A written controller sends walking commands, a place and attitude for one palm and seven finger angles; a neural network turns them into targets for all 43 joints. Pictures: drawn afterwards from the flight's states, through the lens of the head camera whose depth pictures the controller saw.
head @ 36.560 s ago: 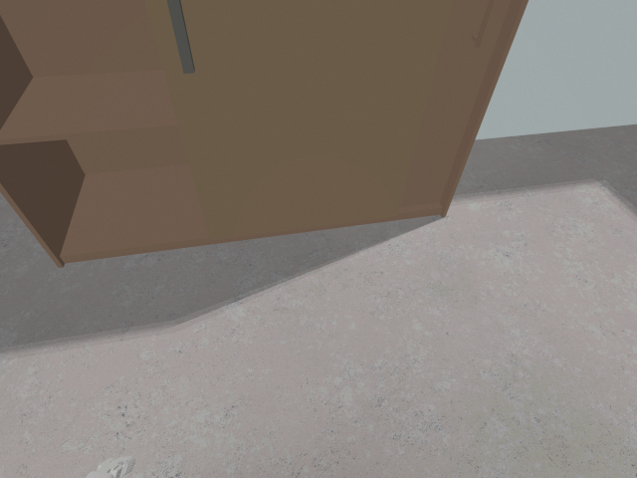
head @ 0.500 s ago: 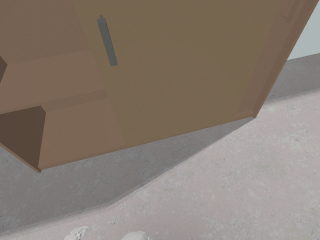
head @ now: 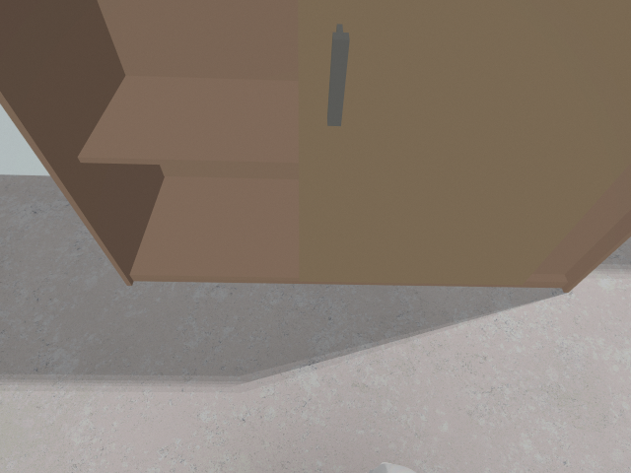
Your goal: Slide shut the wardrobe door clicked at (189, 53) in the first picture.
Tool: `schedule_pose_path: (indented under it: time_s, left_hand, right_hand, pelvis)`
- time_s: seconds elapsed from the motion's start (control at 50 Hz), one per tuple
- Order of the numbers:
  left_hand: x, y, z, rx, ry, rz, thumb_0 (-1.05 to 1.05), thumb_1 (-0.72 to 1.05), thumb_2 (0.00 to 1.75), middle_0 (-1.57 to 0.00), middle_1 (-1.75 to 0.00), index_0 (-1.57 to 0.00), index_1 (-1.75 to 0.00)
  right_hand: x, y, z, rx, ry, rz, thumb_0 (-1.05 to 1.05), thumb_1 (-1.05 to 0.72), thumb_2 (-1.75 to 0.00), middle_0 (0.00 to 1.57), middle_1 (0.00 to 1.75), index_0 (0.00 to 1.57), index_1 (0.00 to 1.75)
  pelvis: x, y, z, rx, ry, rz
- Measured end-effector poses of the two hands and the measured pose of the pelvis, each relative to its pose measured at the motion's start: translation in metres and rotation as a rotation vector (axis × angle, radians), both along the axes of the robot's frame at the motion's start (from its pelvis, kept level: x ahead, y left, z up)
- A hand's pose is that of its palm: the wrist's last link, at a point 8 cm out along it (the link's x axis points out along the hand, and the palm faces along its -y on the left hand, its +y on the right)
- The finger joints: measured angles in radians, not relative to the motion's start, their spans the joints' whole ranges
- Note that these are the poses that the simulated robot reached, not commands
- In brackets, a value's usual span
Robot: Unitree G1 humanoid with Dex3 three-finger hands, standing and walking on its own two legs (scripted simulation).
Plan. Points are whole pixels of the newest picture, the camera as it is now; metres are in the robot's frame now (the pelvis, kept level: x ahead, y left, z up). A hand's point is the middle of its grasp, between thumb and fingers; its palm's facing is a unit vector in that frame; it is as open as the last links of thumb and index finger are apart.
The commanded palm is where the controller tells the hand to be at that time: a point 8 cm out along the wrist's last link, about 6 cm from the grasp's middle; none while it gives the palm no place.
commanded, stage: take the last steps up to it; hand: right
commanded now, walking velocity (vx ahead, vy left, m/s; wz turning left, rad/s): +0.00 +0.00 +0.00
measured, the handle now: (336, 76) +0.77 +0.03 +0.09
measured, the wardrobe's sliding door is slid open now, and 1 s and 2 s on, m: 0.61 0.61 0.61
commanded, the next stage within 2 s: come to a stop and stand still in 1.00 s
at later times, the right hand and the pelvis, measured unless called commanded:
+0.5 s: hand (441, 469) +0.17 -0.17 -0.17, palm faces -0.20 +0.97 -0.12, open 7.3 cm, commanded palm none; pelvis +0.07 +0.00 +0.01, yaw +9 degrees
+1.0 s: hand (360, 394) +0.27 -0.05 -0.18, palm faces -0.08 +0.98 -0.18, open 7.1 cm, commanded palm none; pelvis +0.21 +0.13 +0.00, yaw +7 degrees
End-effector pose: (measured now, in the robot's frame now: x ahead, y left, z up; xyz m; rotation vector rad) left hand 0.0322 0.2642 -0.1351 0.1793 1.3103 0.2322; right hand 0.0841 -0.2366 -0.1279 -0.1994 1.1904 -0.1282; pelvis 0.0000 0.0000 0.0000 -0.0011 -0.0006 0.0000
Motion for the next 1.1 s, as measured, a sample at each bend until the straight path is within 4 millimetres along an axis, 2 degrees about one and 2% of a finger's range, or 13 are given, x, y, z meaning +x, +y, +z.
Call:
schedule_pose_path:
  time_s: [0.16,0.3,0.4,0.48,0.58,0.64,0.7,0.74,0.78,0.82,0.92,1.02,1.1]
  left_hand:
    - [0.015,-0.027,0.011,0.049,-0.092,0.001,0.00,0.91,0.90,-0.19,-0.30,-0.20,-0.30]
    - [-0.020,-0.048,0.028,0.041,-0.022,0.063,0.00,0.91,0.90,-0.20,-0.30,-0.20,-0.30]
    - [-0.050,-0.056,0.030,0.009,0.066,0.146,0.00,0.90,0.90,-0.20,-0.30,-0.20,-0.30]
    - [-0.072,-0.057,0.029,-0.020,0.140,0.224,0.00,0.90,0.90,-0.20,-0.30,-0.20,-0.30]
    - [-0.096,-0.050,0.025,-0.073,0.254,0.306,0.00,0.90,0.90,-0.20,-0.30,-0.20,-0.30]
    - [-0.101,-0.038,0.017,-0.113,0.324,0.339,0.00,0.90,0.90,-0.20,-0.30,-0.20,-0.30]
    - [-0.094,-0.016,0.002,-0.153,0.383,0.343,0.00,0.90,0.90,-0.20,-0.30,-0.20,-0.30]
    - [-0.073,0.005,-0.004,-0.155,0.386,0.324,0.00,0.90,0.90,-0.20,-0.30,-0.20,-0.30]
    - [-0.038,0.028,-0.006,-0.135,0.336,0.299,0.00,0.91,0.90,-0.20,-0.30,-0.20,-0.30]
    - [0.006,0.052,-0.006,-0.103,0.254,0.264,0.00,0.91,0.90,-0.20,-0.30,-0.20,-0.30]
    - [0.126,0.096,0.000,-0.043,0.029,0.155,0.00,0.91,0.90,-0.19,-0.30,-0.19,-0.30]
    - [0.233,0.108,0.011,-0.017,-0.154,0.067,0.00,0.91,0.90,-0.19,-0.30,-0.19,-0.30]
    - [0.287,0.104,0.013,0.001,-0.251,0.025,0.00,0.91,0.90,-0.19,-0.30,-0.19,-0.30]
  right_hand:
    - [-0.014,-0.014,-0.032,0.079,0.082,-0.004,0.00,-0.91,-0.90,0.20,0.30,0.20,0.30]
    - [0.015,-0.022,-0.019,0.098,0.089,0.053,0.01,-0.91,-0.90,0.20,0.30,0.20,0.30]
    - [0.047,-0.013,-0.013,0.094,0.086,0.097,0.01,-0.91,-0.90,0.20,0.30,0.20,0.30]
    - [0.081,0.009,-0.012,0.094,0.097,0.159,0.01,-0.92,-0.90,0.20,0.30,0.20,0.30]
    - [0.142,0.059,-0.011,0.097,0.059,0.249,0.01,-0.92,-0.90,0.20,0.30,0.19,0.30]
    - [0.184,0.095,-0.010,0.094,0.009,0.290,0.01,-0.92,-0.90,0.20,0.30,0.20,0.30]
    - [0.219,0.127,-0.014,0.084,-0.078,0.288,0.00,-0.91,-0.90,0.20,0.30,0.20,0.30]
    - [0.225,0.141,-0.013,0.084,-0.103,0.258,0.00,-0.91,-0.90,0.20,0.30,0.20,0.30]
    - [0.220,0.149,-0.011,0.083,-0.088,0.221,0.00,-0.91,-0.90,0.20,0.30,0.20,0.30]
    - [0.209,0.153,-0.011,0.082,-0.053,0.180,0.00,-0.92,-0.90,0.20,0.30,0.20,0.30]
    - [0.202,0.140,-0.009,0.032,-0.018,0.093,-0.05,-0.96,-0.90,0.20,0.30,0.20,0.30]
    - [0.176,0.135,-0.025,0.042,0.119,0.047,-0.03,-0.94,-0.90,0.20,0.30,0.20,0.30]
    - [0.164,0.137,-0.041,0.073,0.237,0.025,-0.01,-0.93,-0.90,0.20,0.30,0.20,0.30]
  pelvis:
    - [0.011,-0.021,-0.009,0.032,-0.004,0.044]
    - [0.028,-0.024,0.009,0.050,-0.001,0.091]
    - [0.045,-0.016,0.014,0.050,0.008,0.129]
    - [0.061,-0.001,0.014,0.041,0.012,0.157]
    - [0.085,0.027,0.009,0.022,0.022,0.177]
    - [0.104,0.051,0.002,0.008,0.030,0.179]
    - [0.123,0.079,-0.013,-0.004,0.028,0.168]
    - [0.132,0.090,-0.013,0.009,0.015,0.155]
    - [0.143,0.099,-0.008,0.016,0.005,0.144]
    - [0.155,0.108,-0.003,0.019,0.001,0.136]
    - [0.183,0.123,0.002,0.031,0.002,0.114]
    - [0.218,0.128,-0.001,0.044,-0.011,0.125]
    - [0.247,0.128,-0.011,0.030,-0.024,0.139]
